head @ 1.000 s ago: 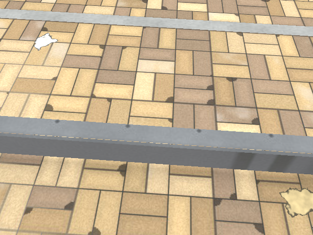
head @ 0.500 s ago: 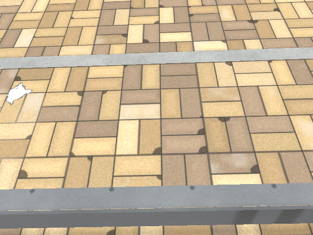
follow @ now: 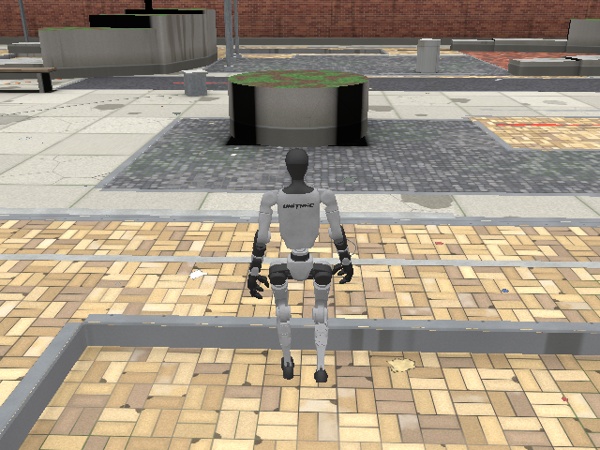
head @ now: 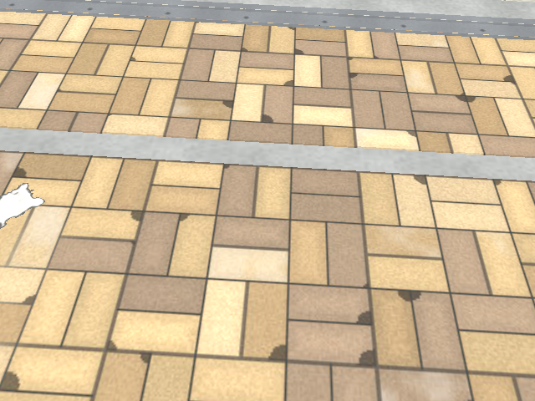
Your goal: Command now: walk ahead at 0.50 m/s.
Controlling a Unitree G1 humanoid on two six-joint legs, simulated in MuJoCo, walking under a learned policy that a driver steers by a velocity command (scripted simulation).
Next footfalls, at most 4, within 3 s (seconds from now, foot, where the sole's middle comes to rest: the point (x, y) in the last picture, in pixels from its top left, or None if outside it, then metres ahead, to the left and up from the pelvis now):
0.46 right None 0.43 -0.12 -0.61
1.02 left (260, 251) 0.82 0.05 -0.61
1.54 right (344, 172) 1.12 -0.19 -0.61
2.00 left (268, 119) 1.35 0.03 -0.61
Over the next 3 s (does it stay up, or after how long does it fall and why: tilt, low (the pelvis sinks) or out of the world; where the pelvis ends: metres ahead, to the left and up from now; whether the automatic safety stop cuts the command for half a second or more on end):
stays up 1.27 -0.10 0.16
